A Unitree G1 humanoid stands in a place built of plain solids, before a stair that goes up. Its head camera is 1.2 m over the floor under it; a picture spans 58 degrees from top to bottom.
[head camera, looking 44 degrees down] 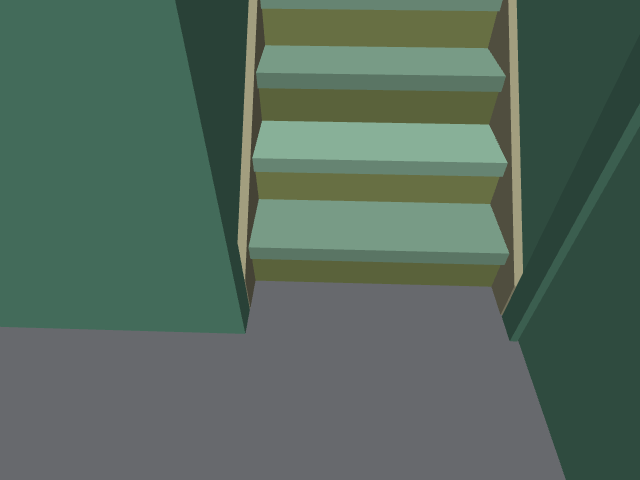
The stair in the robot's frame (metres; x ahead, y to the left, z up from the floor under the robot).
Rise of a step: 0.19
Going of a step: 0.23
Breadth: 0.85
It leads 2 degrees to the right of straight ahead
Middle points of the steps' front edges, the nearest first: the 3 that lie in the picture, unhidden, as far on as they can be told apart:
0.99 -0.19 0.19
1.22 -0.20 0.39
1.45 -0.21 0.58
